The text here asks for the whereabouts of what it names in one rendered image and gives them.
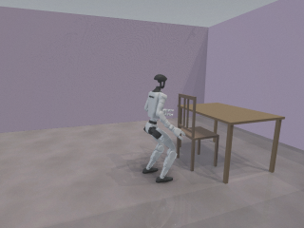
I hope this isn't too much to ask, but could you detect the robot right hand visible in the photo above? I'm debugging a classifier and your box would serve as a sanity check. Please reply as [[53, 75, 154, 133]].
[[173, 127, 185, 141]]

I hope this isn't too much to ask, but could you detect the chair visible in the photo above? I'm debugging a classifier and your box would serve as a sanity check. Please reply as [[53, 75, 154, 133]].
[[176, 93, 219, 172]]

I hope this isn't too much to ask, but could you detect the robot right foot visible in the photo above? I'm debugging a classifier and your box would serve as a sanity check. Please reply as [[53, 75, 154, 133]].
[[156, 176, 173, 183]]

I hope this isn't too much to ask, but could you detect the robot left upper arm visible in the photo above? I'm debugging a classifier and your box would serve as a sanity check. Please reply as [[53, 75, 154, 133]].
[[144, 91, 152, 112]]

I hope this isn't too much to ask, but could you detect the robot left hand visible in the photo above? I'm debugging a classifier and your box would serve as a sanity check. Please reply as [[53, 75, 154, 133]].
[[162, 109, 174, 116]]

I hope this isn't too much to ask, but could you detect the robot right upper arm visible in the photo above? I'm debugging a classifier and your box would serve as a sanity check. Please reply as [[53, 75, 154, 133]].
[[156, 93, 167, 118]]

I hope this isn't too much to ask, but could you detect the right robot forearm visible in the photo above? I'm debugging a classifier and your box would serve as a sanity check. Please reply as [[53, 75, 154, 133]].
[[159, 111, 176, 132]]

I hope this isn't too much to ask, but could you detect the robot head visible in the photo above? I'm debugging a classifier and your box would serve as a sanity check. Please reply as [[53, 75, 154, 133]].
[[152, 74, 167, 93]]

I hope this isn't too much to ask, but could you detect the table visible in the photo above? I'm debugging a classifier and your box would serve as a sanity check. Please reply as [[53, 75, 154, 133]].
[[177, 103, 285, 184]]

